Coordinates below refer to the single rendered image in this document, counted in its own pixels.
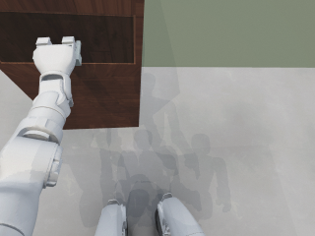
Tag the right robot thigh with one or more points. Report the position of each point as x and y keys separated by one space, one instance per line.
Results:
x=177 y=217

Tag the handle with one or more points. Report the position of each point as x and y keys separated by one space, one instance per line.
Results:
x=78 y=53

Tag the robot thigh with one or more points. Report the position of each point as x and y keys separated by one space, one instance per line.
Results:
x=177 y=217
x=112 y=221

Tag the left robot upper arm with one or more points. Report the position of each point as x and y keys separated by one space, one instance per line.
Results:
x=29 y=165

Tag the robot left hand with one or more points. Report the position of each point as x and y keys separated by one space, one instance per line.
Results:
x=56 y=57

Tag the drawer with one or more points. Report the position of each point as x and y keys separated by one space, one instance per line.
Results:
x=105 y=38

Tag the left robot thigh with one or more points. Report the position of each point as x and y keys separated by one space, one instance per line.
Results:
x=112 y=221

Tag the robot left forearm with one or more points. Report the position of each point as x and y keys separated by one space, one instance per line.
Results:
x=48 y=113

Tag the cabinet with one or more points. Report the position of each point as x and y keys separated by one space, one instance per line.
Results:
x=105 y=95

